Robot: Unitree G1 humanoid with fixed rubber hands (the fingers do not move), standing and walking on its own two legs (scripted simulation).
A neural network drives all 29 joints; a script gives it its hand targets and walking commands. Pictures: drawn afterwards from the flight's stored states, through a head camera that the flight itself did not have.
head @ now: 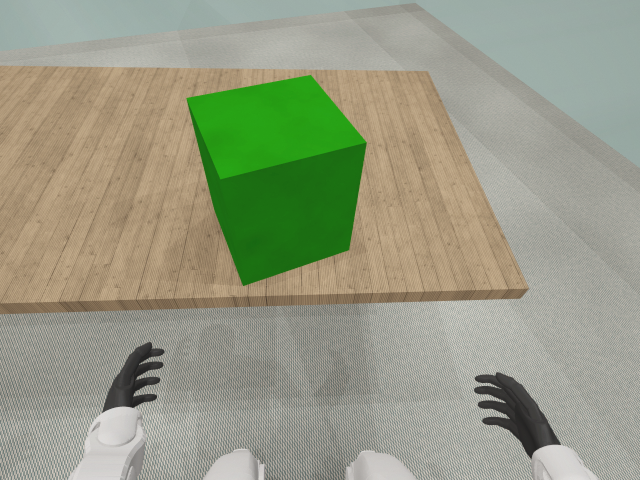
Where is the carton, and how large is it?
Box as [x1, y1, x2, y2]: [186, 75, 366, 285]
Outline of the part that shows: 310,75 186,98 213,206 243,285 347,250 349,247 366,142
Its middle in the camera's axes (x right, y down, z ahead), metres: -0.08 -0.10 +0.67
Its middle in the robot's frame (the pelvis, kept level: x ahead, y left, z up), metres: +0.56 +0.07 +0.02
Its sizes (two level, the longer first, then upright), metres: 0.210 0.200 0.250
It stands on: a table, 0.63 m high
